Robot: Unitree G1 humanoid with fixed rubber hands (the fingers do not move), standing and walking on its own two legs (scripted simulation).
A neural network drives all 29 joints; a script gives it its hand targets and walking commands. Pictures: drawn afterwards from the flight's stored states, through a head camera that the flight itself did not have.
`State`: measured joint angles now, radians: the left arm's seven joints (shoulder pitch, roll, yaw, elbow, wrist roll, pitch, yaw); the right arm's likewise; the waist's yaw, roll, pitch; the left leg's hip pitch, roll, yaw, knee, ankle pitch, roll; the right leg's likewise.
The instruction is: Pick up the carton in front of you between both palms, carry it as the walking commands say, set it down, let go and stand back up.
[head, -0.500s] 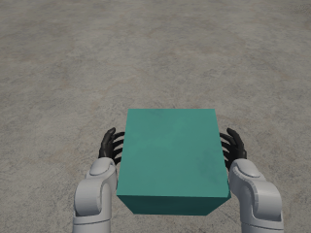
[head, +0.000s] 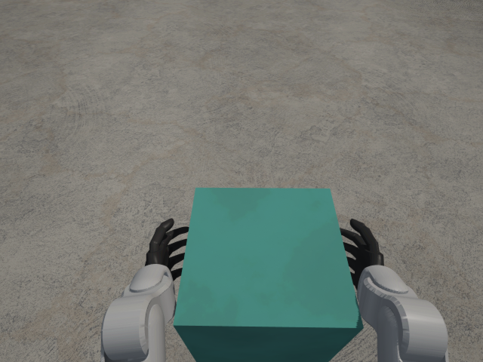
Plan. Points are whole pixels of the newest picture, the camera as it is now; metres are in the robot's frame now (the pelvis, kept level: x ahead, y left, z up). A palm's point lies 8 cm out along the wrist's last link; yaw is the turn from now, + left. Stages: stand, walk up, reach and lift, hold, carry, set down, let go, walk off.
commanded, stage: carry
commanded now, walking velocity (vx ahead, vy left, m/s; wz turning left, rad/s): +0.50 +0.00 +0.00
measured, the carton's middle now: (261, 283) +0.24 -0.01 +0.00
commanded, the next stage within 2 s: none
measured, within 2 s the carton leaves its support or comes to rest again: neither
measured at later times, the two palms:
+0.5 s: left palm (185, 136) +0.51 +0.14 +0.08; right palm (324, 130) +0.54 -0.16 +0.07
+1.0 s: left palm (180, 94) +0.66 +0.16 +0.08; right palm (304, 92) +0.67 -0.14 +0.09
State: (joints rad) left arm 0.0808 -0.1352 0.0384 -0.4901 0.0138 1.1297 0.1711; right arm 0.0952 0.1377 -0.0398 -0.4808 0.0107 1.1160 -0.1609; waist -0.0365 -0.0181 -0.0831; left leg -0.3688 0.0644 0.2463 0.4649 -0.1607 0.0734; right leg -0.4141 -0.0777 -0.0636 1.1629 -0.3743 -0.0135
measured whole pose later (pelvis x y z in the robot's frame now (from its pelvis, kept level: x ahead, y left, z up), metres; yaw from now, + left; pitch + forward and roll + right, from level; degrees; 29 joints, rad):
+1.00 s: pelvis +0.44 +0.01 +0.00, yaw +2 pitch +4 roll +0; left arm 0.07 -0.13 0.04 -0.53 0.02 1.15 0.16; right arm 0.08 0.14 -0.04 -0.52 0.00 1.14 -0.15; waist 0.00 -0.01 -0.13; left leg -0.27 0.05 0.19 0.52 -0.30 0.02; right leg -0.18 -0.09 -0.17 0.50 -0.34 0.04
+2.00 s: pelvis +0.37 +0.00 +0.00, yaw +2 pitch +2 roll -1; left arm -0.18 -0.14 0.16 0.16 0.22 0.67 0.04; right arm -0.17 0.13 -0.16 0.16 -0.21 0.66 -0.02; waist 0.00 0.00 -0.05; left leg -0.34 0.07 0.18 0.49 -0.19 0.03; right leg -0.25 -0.07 -0.17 0.49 -0.27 0.01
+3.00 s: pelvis +0.34 -0.01 +0.00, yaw +2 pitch -8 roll +0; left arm -0.31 -0.16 0.26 0.29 0.31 0.72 0.00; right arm -0.30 0.16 -0.27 0.33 -0.29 0.68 0.02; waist 0.01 -0.02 0.05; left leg -0.13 -0.01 -0.02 0.41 -0.13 0.01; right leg -0.06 0.02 0.07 0.45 -0.24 0.00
